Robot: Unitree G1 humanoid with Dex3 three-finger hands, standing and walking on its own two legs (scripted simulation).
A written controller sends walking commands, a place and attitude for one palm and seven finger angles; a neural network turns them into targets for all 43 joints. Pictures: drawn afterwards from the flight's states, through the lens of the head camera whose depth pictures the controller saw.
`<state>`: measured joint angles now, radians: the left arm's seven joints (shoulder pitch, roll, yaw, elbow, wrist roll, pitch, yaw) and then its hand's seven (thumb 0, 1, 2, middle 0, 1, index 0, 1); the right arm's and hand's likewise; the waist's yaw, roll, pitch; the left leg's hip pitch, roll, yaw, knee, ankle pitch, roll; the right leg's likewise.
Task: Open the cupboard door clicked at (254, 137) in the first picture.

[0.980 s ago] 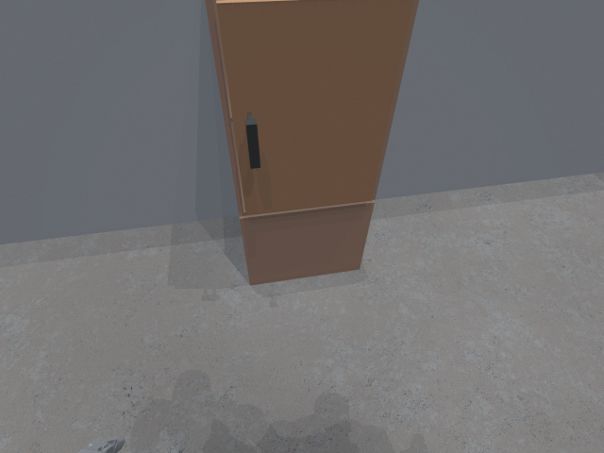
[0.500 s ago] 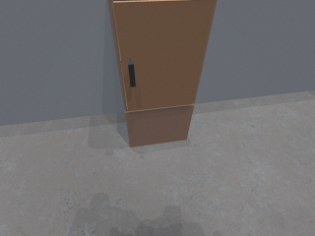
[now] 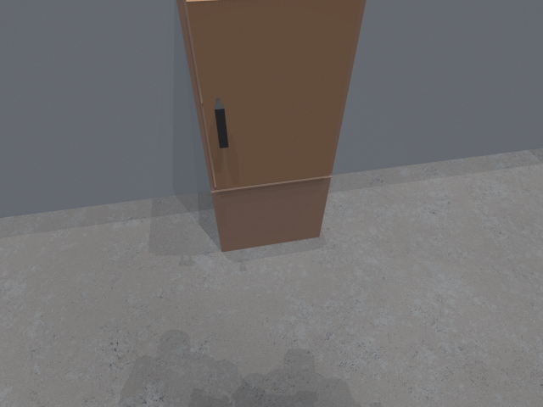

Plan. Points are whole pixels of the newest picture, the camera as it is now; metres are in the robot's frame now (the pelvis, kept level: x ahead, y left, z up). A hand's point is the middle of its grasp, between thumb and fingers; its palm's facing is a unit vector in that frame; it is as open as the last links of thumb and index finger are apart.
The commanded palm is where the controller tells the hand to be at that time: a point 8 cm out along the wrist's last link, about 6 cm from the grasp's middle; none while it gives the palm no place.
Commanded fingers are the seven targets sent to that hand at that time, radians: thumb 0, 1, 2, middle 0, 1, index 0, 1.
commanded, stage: look at it before walking up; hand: left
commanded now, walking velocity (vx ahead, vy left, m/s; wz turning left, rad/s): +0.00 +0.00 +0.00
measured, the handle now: (220, 122) +0.84 +0.19 -0.06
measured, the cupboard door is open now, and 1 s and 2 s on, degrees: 0 0 0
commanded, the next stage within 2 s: turn to face it in 0.46 s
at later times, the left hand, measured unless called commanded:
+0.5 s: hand out of the picture +0.09 +0.24 -0.15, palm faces -0.03 -0.94 -0.35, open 7.3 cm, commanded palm none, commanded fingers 0.00 0.90 0.90 -0.20 -0.30 -0.20 -0.30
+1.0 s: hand out of the picture +0.04 +0.21 -0.18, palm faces +0.06 -0.97 -0.25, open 7.3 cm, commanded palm none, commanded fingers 0.00 0.90 0.90 -0.20 -0.30 -0.20 -0.30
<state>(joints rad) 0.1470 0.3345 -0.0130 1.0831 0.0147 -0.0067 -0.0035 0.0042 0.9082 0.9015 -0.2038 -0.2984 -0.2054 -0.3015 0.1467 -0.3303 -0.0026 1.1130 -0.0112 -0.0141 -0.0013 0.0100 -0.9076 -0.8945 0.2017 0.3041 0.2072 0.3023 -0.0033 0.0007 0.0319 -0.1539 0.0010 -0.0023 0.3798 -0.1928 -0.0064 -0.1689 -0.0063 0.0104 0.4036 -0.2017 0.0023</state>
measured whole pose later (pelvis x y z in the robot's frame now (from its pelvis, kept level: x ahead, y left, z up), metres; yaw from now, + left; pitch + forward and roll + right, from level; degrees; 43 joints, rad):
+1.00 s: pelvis +0.00 +0.01 -0.01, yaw +5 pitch -2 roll +0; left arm 0.19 0.24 0.00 1.02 0.02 0.04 0.02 0.00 0.91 0.90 -0.20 -0.30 -0.20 -0.30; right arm 0.19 -0.22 -0.01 1.05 -0.01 0.04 0.00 0.01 -0.91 -0.89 0.20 0.30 0.20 0.30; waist 0.00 -0.01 0.06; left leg -0.27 -0.04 -0.07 0.56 -0.27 0.00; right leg -0.24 -0.04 -0.06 0.56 -0.29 0.01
